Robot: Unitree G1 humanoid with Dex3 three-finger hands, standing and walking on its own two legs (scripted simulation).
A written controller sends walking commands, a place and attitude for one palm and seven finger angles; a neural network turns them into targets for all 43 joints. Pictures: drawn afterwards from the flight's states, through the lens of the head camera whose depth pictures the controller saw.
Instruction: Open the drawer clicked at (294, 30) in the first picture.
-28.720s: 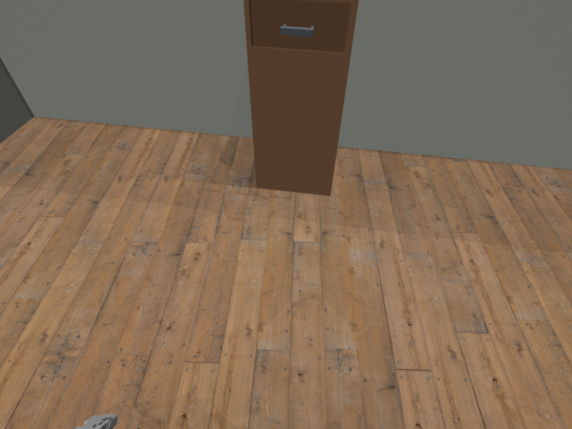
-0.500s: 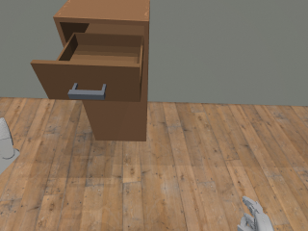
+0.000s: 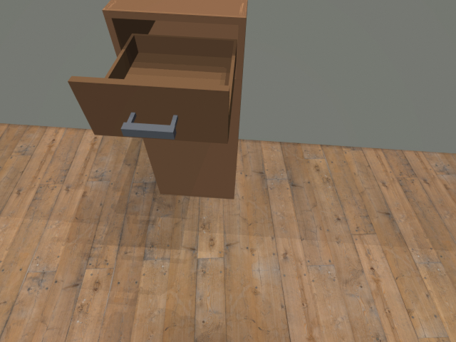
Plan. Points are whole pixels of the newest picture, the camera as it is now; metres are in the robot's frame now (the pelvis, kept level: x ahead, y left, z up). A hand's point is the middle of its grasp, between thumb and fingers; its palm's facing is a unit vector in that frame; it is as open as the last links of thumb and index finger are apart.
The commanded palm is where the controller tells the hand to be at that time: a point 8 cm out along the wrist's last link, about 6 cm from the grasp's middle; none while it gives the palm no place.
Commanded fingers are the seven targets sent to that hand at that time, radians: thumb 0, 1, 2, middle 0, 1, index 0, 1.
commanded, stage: let the arm hang, fingers relaxed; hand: left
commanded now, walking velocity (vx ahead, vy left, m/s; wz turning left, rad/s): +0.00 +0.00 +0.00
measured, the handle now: (151, 124) +0.54 +0.22 +0.04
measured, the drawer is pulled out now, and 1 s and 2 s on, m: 0.30 0.30 0.30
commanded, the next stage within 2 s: look to check the result in 0.60 s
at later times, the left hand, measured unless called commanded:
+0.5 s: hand out of the picture -0.01 +0.16 -0.17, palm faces -0.01 -0.98 -0.19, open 7.4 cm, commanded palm none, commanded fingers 0.00 0.90 0.90 -0.20 -0.30 -0.20 -0.30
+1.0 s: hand out of the picture -0.02 +0.16 -0.17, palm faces +0.01 -0.98 -0.22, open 7.4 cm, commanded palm none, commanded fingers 0.00 0.90 0.90 -0.20 -0.30 -0.20 -0.30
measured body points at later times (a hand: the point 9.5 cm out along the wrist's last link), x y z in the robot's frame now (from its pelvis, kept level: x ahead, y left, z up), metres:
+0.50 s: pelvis -0.01 +0.00 +0.00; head +0.00 -0.01 +0.45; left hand +0.00 +0.22 -0.15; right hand -0.03 -0.21 -0.16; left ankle +0.01 +0.10 -0.74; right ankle -0.01 -0.12 -0.74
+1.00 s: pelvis -0.01 -0.02 +0.00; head +0.01 -0.03 +0.45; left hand -0.01 +0.21 -0.15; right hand -0.02 -0.23 -0.16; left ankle +0.01 +0.10 -0.74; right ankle -0.01 -0.12 -0.74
